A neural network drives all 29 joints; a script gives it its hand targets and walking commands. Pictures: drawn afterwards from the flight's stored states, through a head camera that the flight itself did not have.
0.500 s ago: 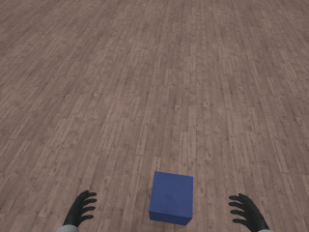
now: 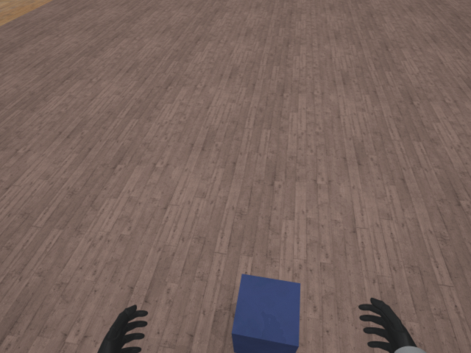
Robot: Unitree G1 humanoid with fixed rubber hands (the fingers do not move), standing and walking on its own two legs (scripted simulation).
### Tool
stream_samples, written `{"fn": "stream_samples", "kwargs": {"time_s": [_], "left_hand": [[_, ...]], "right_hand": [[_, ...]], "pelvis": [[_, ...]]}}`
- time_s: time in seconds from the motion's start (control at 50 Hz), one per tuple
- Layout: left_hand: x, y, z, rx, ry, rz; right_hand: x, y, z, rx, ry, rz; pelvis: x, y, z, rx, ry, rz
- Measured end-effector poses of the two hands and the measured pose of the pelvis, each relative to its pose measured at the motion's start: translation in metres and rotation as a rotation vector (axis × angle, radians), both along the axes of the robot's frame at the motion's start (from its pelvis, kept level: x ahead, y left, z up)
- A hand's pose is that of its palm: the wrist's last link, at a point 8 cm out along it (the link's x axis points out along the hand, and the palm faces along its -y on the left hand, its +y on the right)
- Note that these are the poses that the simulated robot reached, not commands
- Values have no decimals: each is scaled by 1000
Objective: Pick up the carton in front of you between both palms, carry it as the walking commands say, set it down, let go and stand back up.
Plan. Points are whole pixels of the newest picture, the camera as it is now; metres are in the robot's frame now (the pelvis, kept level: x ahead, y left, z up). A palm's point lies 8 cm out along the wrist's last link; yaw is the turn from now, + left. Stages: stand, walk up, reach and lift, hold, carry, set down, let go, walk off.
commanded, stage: stand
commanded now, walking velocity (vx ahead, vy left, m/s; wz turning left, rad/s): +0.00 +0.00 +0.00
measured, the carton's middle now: (266, 319) +0.39 -0.07 -0.65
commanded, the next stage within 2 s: none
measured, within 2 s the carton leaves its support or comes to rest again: neither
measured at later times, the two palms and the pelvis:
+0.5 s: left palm out of the picture +0.13 +0.29 -0.08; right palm out of the picture +0.15 -0.29 -0.09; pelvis +0.02 -0.01 +0.00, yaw +2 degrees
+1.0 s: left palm out of the picture +0.10 +0.30 -0.08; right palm out of the picture +0.12 -0.31 -0.10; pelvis +0.01 -0.01 +0.01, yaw +2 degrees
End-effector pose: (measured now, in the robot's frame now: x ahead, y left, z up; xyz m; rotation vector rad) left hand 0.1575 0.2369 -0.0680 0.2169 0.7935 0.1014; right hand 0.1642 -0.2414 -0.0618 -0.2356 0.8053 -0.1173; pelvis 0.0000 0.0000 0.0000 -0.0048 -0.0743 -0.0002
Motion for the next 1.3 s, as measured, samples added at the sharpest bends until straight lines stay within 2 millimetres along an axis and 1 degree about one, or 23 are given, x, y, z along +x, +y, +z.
{"fn": "stream_samples", "kwargs": {"time_s": [0.08, 0.16, 0.26, 0.46, 0.56, 0.98, 1.3], "left_hand": [[-13, 23, -5, 98, 47, 16], [-24, 44, -4, 153, 91, 48], [-30, 56, -4, 184, 130, 75], [-30, 53, -10, 170, 168, 95], [-32, 51, -13, 163, 185, 102], [-61, 61, -16, 171, 264, 128], [-77, 66, -18, 172, 301, 134]], "right_hand": [[-9, -20, -12, -55, 14, -5], [-19, -36, -23, -81, 65, -6], [-23, -45, -30, -99, 115, -1], [-15, -49, -33, -111, 146, 12], [-16, -52, -33, -117, 161, 10], [-48, -66, -36, -140, 253, -5], [-62, -71, -36, -148, 290, -10]], "pelvis": [[0, -2, -1, 0, 37, 7], [4, -3, -1, 0, 55, 12], [9, -5, 0, 1, 61, 19], [16, -8, 3, 3, 57, 26], [17, -9, 4, 3, 52, 28], [7, -11, 9, 4, 36, 32], [-1, -10, 10, 4, 32, 32]]}}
